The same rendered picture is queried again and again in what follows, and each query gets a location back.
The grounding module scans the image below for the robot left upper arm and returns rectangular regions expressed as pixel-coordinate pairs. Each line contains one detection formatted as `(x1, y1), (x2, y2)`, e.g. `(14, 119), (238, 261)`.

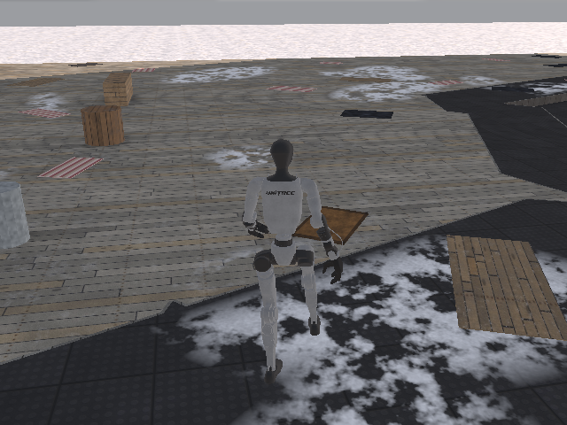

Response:
(243, 177), (265, 223)

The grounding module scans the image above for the right robot hand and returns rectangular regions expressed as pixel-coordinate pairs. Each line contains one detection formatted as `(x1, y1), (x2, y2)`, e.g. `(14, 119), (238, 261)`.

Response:
(322, 257), (343, 284)

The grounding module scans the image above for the left robot forearm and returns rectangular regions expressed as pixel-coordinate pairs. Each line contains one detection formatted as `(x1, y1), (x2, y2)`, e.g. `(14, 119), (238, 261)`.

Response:
(242, 211), (257, 231)

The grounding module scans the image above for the left robot hand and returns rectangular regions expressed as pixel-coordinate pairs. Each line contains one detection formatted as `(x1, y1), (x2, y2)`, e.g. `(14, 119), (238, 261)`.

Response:
(248, 221), (269, 238)

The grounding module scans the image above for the right robot thigh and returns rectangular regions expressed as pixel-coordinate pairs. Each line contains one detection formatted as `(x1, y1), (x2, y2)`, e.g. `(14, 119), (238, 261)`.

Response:
(296, 244), (315, 290)

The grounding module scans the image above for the robot right upper arm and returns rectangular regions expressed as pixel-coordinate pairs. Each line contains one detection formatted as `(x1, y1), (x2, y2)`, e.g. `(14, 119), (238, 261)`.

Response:
(300, 178), (324, 228)

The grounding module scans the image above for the left robot shin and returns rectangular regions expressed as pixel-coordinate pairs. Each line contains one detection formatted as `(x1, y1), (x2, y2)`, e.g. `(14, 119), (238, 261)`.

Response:
(260, 307), (277, 371)

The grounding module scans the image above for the right robot forearm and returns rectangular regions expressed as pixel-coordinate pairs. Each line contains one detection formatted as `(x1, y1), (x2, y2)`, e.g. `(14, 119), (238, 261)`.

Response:
(316, 214), (339, 260)

